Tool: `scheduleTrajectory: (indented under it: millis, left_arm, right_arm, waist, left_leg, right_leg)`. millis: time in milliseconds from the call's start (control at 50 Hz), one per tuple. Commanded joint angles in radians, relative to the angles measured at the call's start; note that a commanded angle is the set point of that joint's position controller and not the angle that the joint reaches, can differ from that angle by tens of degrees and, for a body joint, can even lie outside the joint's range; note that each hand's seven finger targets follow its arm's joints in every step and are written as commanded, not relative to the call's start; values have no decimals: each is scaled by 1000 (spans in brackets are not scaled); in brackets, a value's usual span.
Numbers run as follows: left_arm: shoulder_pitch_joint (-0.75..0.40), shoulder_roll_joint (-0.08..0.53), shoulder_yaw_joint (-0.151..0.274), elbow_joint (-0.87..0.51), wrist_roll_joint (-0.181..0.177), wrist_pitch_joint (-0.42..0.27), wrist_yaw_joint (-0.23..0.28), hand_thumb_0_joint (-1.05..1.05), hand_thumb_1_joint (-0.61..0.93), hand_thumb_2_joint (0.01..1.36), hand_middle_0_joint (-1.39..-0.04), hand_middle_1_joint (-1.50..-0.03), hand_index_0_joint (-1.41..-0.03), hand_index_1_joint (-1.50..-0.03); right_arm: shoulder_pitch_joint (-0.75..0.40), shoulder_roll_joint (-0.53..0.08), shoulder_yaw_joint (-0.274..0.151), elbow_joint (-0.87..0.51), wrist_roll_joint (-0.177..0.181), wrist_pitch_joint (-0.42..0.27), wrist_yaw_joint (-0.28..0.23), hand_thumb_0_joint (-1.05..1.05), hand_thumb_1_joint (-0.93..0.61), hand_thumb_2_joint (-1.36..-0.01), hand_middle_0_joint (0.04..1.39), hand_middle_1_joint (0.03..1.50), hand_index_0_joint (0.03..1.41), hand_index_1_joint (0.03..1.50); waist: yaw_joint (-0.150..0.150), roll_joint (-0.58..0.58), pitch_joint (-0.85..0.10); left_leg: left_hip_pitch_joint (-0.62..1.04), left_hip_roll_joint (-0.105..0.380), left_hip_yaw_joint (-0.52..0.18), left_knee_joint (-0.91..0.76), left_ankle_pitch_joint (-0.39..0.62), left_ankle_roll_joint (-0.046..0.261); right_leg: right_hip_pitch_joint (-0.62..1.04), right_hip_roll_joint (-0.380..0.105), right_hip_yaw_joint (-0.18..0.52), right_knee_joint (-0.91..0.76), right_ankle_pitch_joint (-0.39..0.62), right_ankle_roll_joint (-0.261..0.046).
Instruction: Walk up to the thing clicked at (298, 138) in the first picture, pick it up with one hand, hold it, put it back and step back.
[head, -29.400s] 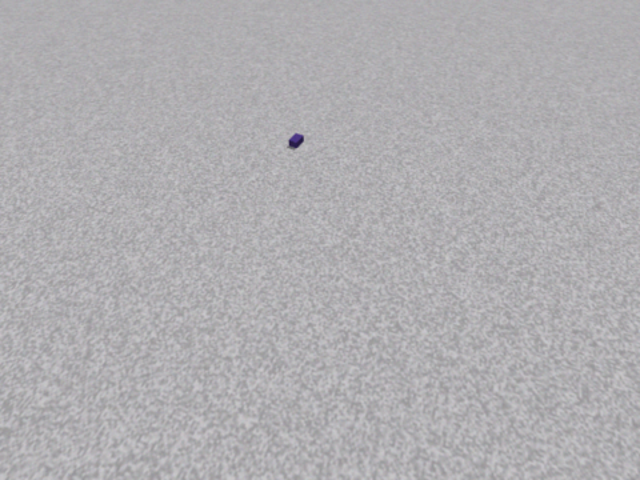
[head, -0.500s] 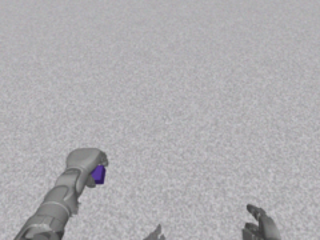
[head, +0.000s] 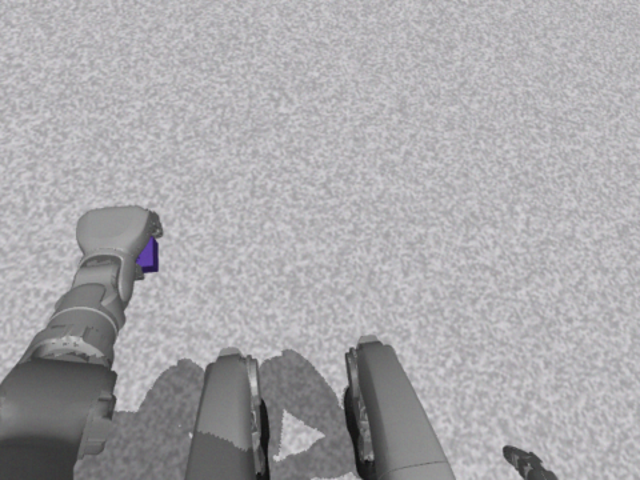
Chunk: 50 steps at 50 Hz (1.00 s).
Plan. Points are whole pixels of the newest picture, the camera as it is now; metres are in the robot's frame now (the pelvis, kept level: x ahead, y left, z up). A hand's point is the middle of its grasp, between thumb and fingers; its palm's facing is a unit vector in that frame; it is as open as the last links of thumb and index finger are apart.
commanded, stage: crouch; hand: left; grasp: from above
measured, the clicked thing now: (131, 256) +0.43 +0.25 -0.16
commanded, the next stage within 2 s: lower in 1.10 s
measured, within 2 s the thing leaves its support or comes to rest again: neither
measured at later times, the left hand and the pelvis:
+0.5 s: hand (154, 271) +0.45 +0.26 -0.31, palm faces -0.43 -0.03 -0.90, open 7.4 cm; pelvis -0.01 -0.01 -0.14, yaw -2 degrees
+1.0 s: hand (165, 276) +0.46 +0.26 -0.38, palm faces -0.44 -0.04 -0.89, open 7.4 cm; pelvis -0.02 -0.01 -0.22, yaw -5 degrees
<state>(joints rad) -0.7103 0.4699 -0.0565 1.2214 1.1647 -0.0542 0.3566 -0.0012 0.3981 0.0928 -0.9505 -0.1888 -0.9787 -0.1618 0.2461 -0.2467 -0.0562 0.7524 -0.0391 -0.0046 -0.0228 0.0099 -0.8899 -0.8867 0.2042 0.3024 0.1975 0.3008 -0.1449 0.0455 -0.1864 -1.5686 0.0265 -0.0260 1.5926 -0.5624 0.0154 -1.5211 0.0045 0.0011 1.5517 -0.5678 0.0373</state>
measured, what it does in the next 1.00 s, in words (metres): lowers itself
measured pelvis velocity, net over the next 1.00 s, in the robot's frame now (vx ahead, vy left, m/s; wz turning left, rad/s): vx -0.02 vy -0.01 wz -0.09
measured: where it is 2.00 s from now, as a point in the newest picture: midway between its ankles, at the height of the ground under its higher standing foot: (311, 455)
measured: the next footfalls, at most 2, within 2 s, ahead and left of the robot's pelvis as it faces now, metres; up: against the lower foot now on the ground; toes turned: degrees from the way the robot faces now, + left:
none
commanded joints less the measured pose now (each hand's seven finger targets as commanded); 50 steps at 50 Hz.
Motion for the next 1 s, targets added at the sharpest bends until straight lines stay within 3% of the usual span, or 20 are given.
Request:
scheduleTrajectory:
  millis: [0, 80, 120, 160, 320, 340, 380, 420, 440, 500, 520, 620, 660, 680, 740, 760, 840, 860, 880, 980]
  left_arm:
    - [-368, 272, 72, -84, -4, -1, 31, 0, 762, 269, -1115, -243, -1144, -216]
    - [-406, 315, 90, -61, 0, -33, 17, 0, 800, 277, -1126, -273, -1162, -238]
    - [-447, 365, 117, -93, 4, -54, 19, 0, 824, 279, -1145, -272, -1181, -237]
    - [-432, 364, 118, -71, 11, -68, 19, 0, 834, 276, -1152, -268, -1190, -232]
    - [-521, 428, 169, -131, 67, -116, 57, 0, 802, 273, -1149, -243, -1179, -215]
    - [-494, 416, 165, -63, 72, -109, 60, 0, 797, 288, -1148, -237, -1175, -212]
    - [-562, 426, 171, -116, 76, -124, 61, 0, 810, 310, -1155, -261, -1183, -235]
    - [-467, 401, 159, 4, 84, -111, 59, 0, 830, 299, -1177, -245, -1203, -220]
    - [-545, 443, 183, -106, 70, -123, 65, 0, 835, 294, -1171, -235, -1197, -210]
    - [-533, 453, 181, -73, 77, -124, 56, 0, 888, 330, -1218, -264, -1243, -240]
    - [-523, 488, 204, -52, 79, -125, 54, 0, 894, 338, -1222, -259, -1245, -238]
    - [-514, 489, 198, 32, 76, -132, 44, 0, 908, 306, -1218, -267, -1249, -236]
    - [-522, 539, 221, 41, 84, -141, 44, 0, 901, 271, -1211, -243, -1243, -211]
    - [-519, 499, 194, 67, 87, -142, 40, 0, 924, 259, -1219, -247, -1256, -209]
    - [-567, 556, 215, 50, 106, -158, 44, 0, 881, 235, -1209, -205, -1238, -175]
    - [-558, 534, 206, 69, 104, -159, 44, 0, 914, 233, -1214, -232, -1252, -194]
    - [-604, 570, 206, 107, 109, -167, 58, 0, 892, 206, -1200, -212, -1238, -174]
    - [-671, 607, 222, 34, 109, -178, 66, 0, 893, 210, -1195, -215, -1233, -176]
    - [-628, 595, 215, 105, 117, -172, 69, 0, 870, 199, -1187, -200, -1223, -164]
    - [-640, 621, 209, 126, 120, -168, 78, 0, 852, 173, -1184, -166, -1215, -135]
  right_arm:
    - [96, -205, -59, -72, -10, -39, -2, 0, -881, -892, 200, 299, 200, 299]
    - [108, -206, -50, -68, -17, -56, 17, 0, -880, -891, 200, 299, 200, 299]
    - [118, -209, -43, -62, -21, -63, 27, 0, -881, -892, 200, 299, 200, 299]
    - [115, -211, -38, -59, -25, -68, 37, 0, -883, -893, 200, 299, 200, 299]
    - [168, -227, -30, -16, -58, -72, 82, 0, -892, -898, 200, 299, 200, 299]
    - [157, -238, -31, -18, -59, -73, 85, 0, -891, -898, 200, 299, 200, 299]
    - [169, -239, -34, -8, -68, -70, 97, 0, -893, -898, 200, 299, 200, 299]
    - [157, -242, -32, -15, -69, -71, 106, 0, -895, -899, 200, 299, 200, 299]
    - [164, -242, -37, -8, -73, -69, 110, 0, -890, -897, 200, 299, 200, 299]
    - [174, -238, -32, -10, -79, -65, 125, 0, -897, -899, 200, 299, 200, 299]
    - [172, -245, -31, -12, -79, -65, 128, 0, -896, -900, 200, 299, 200, 299]
    - [152, -239, -19, -15, -85, -59, 141, 0, -896, -898, 200, 299, 200, 299]
    - [147, -249, -17, -13, -86, -58, 143, 0, -894, -898, 200, 300, 200, 299]
    - [139, -250, -15, -13, -87, -59, 143, 0, -893, -897, 200, 299, 200, 299]
    - [142, -261, -9, -10, -89, -54, 146, 0, -896, -899, 200, 299, 200, 299]
    - [147, -261, -4, -13, -92, -55, 149, 0, -895, -898, 200, 299, 200, 299]
    - [123, -267, 14, -15, -96, -56, 150, 0, -896, -899, 200, 300, 200, 300]
    - [125, -267, 14, -9, -99, -56, 148, 0, -891, -896, 200, 300, 200, 300]
    - [120, -268, 19, -11, -101, -56, 147, 0, -894, -898, 200, 300, 200, 300]
    - [104, -274, 38, -10, -106, -58, 143, 0, -894, -897, 200, 300, 200, 300]
  waist:
    - [-10, 87, -557]
    - [-30, 71, -552]
    - [-32, 98, -580]
    - [-36, 121, -586]
    - [-45, 258, -704]
    - [-47, 248, -683]
    - [-65, 293, -690]
    - [-58, 261, -638]
    - [-60, 270, -668]
    - [-61, 259, -664]
    - [-57, 226, -661]
    - [-75, 165, -596]
    - [-65, 181, -587]
    - [-73, 199, -571]
    - [-77, 223, -596]
    - [-88, 231, -571]
    - [-98, 244, -546]
    - [-97, 274, -566]
    - [-98, 264, -547]
    - [-99, 287, -538]
  left_leg:
    - [327, -19, -41, -124, 49, -6]
    - [196, -27, -43, -35, -39, 5]
    - [170, -28, -43, 5, -40, 5]
    - [166, -27, -48, 40, -39, 1]
    - [224, -21, -43, 198, 193, -10]
    - [214, -18, -51, 206, 191, -13]
    - [209, -17, -49, 230, 203, -17]
    - [168, -19, -40, 255, 180, -11]
    - [156, -16, -40, 267, 185, -10]
    - [108, -20, -18, 320, 215, -1]
    - [92, -18, -21, 336, 207, 4]
    - [-57, -20, -5, 388, 124, 17]
    - [-74, -18, -7, 401, 109, 14]
    - [-73, -18, -11, 405, 92, 10]
    - [-63, -15, -25, 427, 113, 5]
    - [-73, -18, -29, 428, 103, 3]
    - [-112, -15, -30, 455, 29, 5]
    - [-120, -14, -25, 462, 12, 6]
    - [-133, -17, -25, 467, -7, 6]
    - [-153, -15, -30, 484, -40, 5]
  right_leg:
    - [75, 19, -59, -80, 70, -80]
    - [-8, 18, -63, -15, 0, -79]
    - [-44, 16, -66, 22, -2, -79]
    - [-95, 13, -72, 60, -4, -78]
    - [-190, 12, -95, 215, 156, -80]
    - [-225, 9, -97, 231, 147, -79]
    - [-245, 9, -102, 259, 157, -79]
    - [-261, 11, -104, 263, 142, -77]
    - [-252, 14, -107, 275, 153, -77]
    - [-221, 23, -105, 295, 195, -74]
    - [-225, 23, -106, 302, 193, -71]
    - [-216, 35, -104, 326, 154, -64]
    - [-242, 37, -109, 350, 140, -66]
    - [-279, 36, -113, 366, 120, -69]
    - [-300, 43, -127, 406, 136, -73]
    - [-319, 36, -130, 415, 126, -72]
    - [-364, 42, -137, 440, 69, -75]
    - [-367, 47, -138, 444, 57, -77]
    - [-376, 47, -140, 448, 41, -76]
    - [-407, 50, -151, 480, 13, -79]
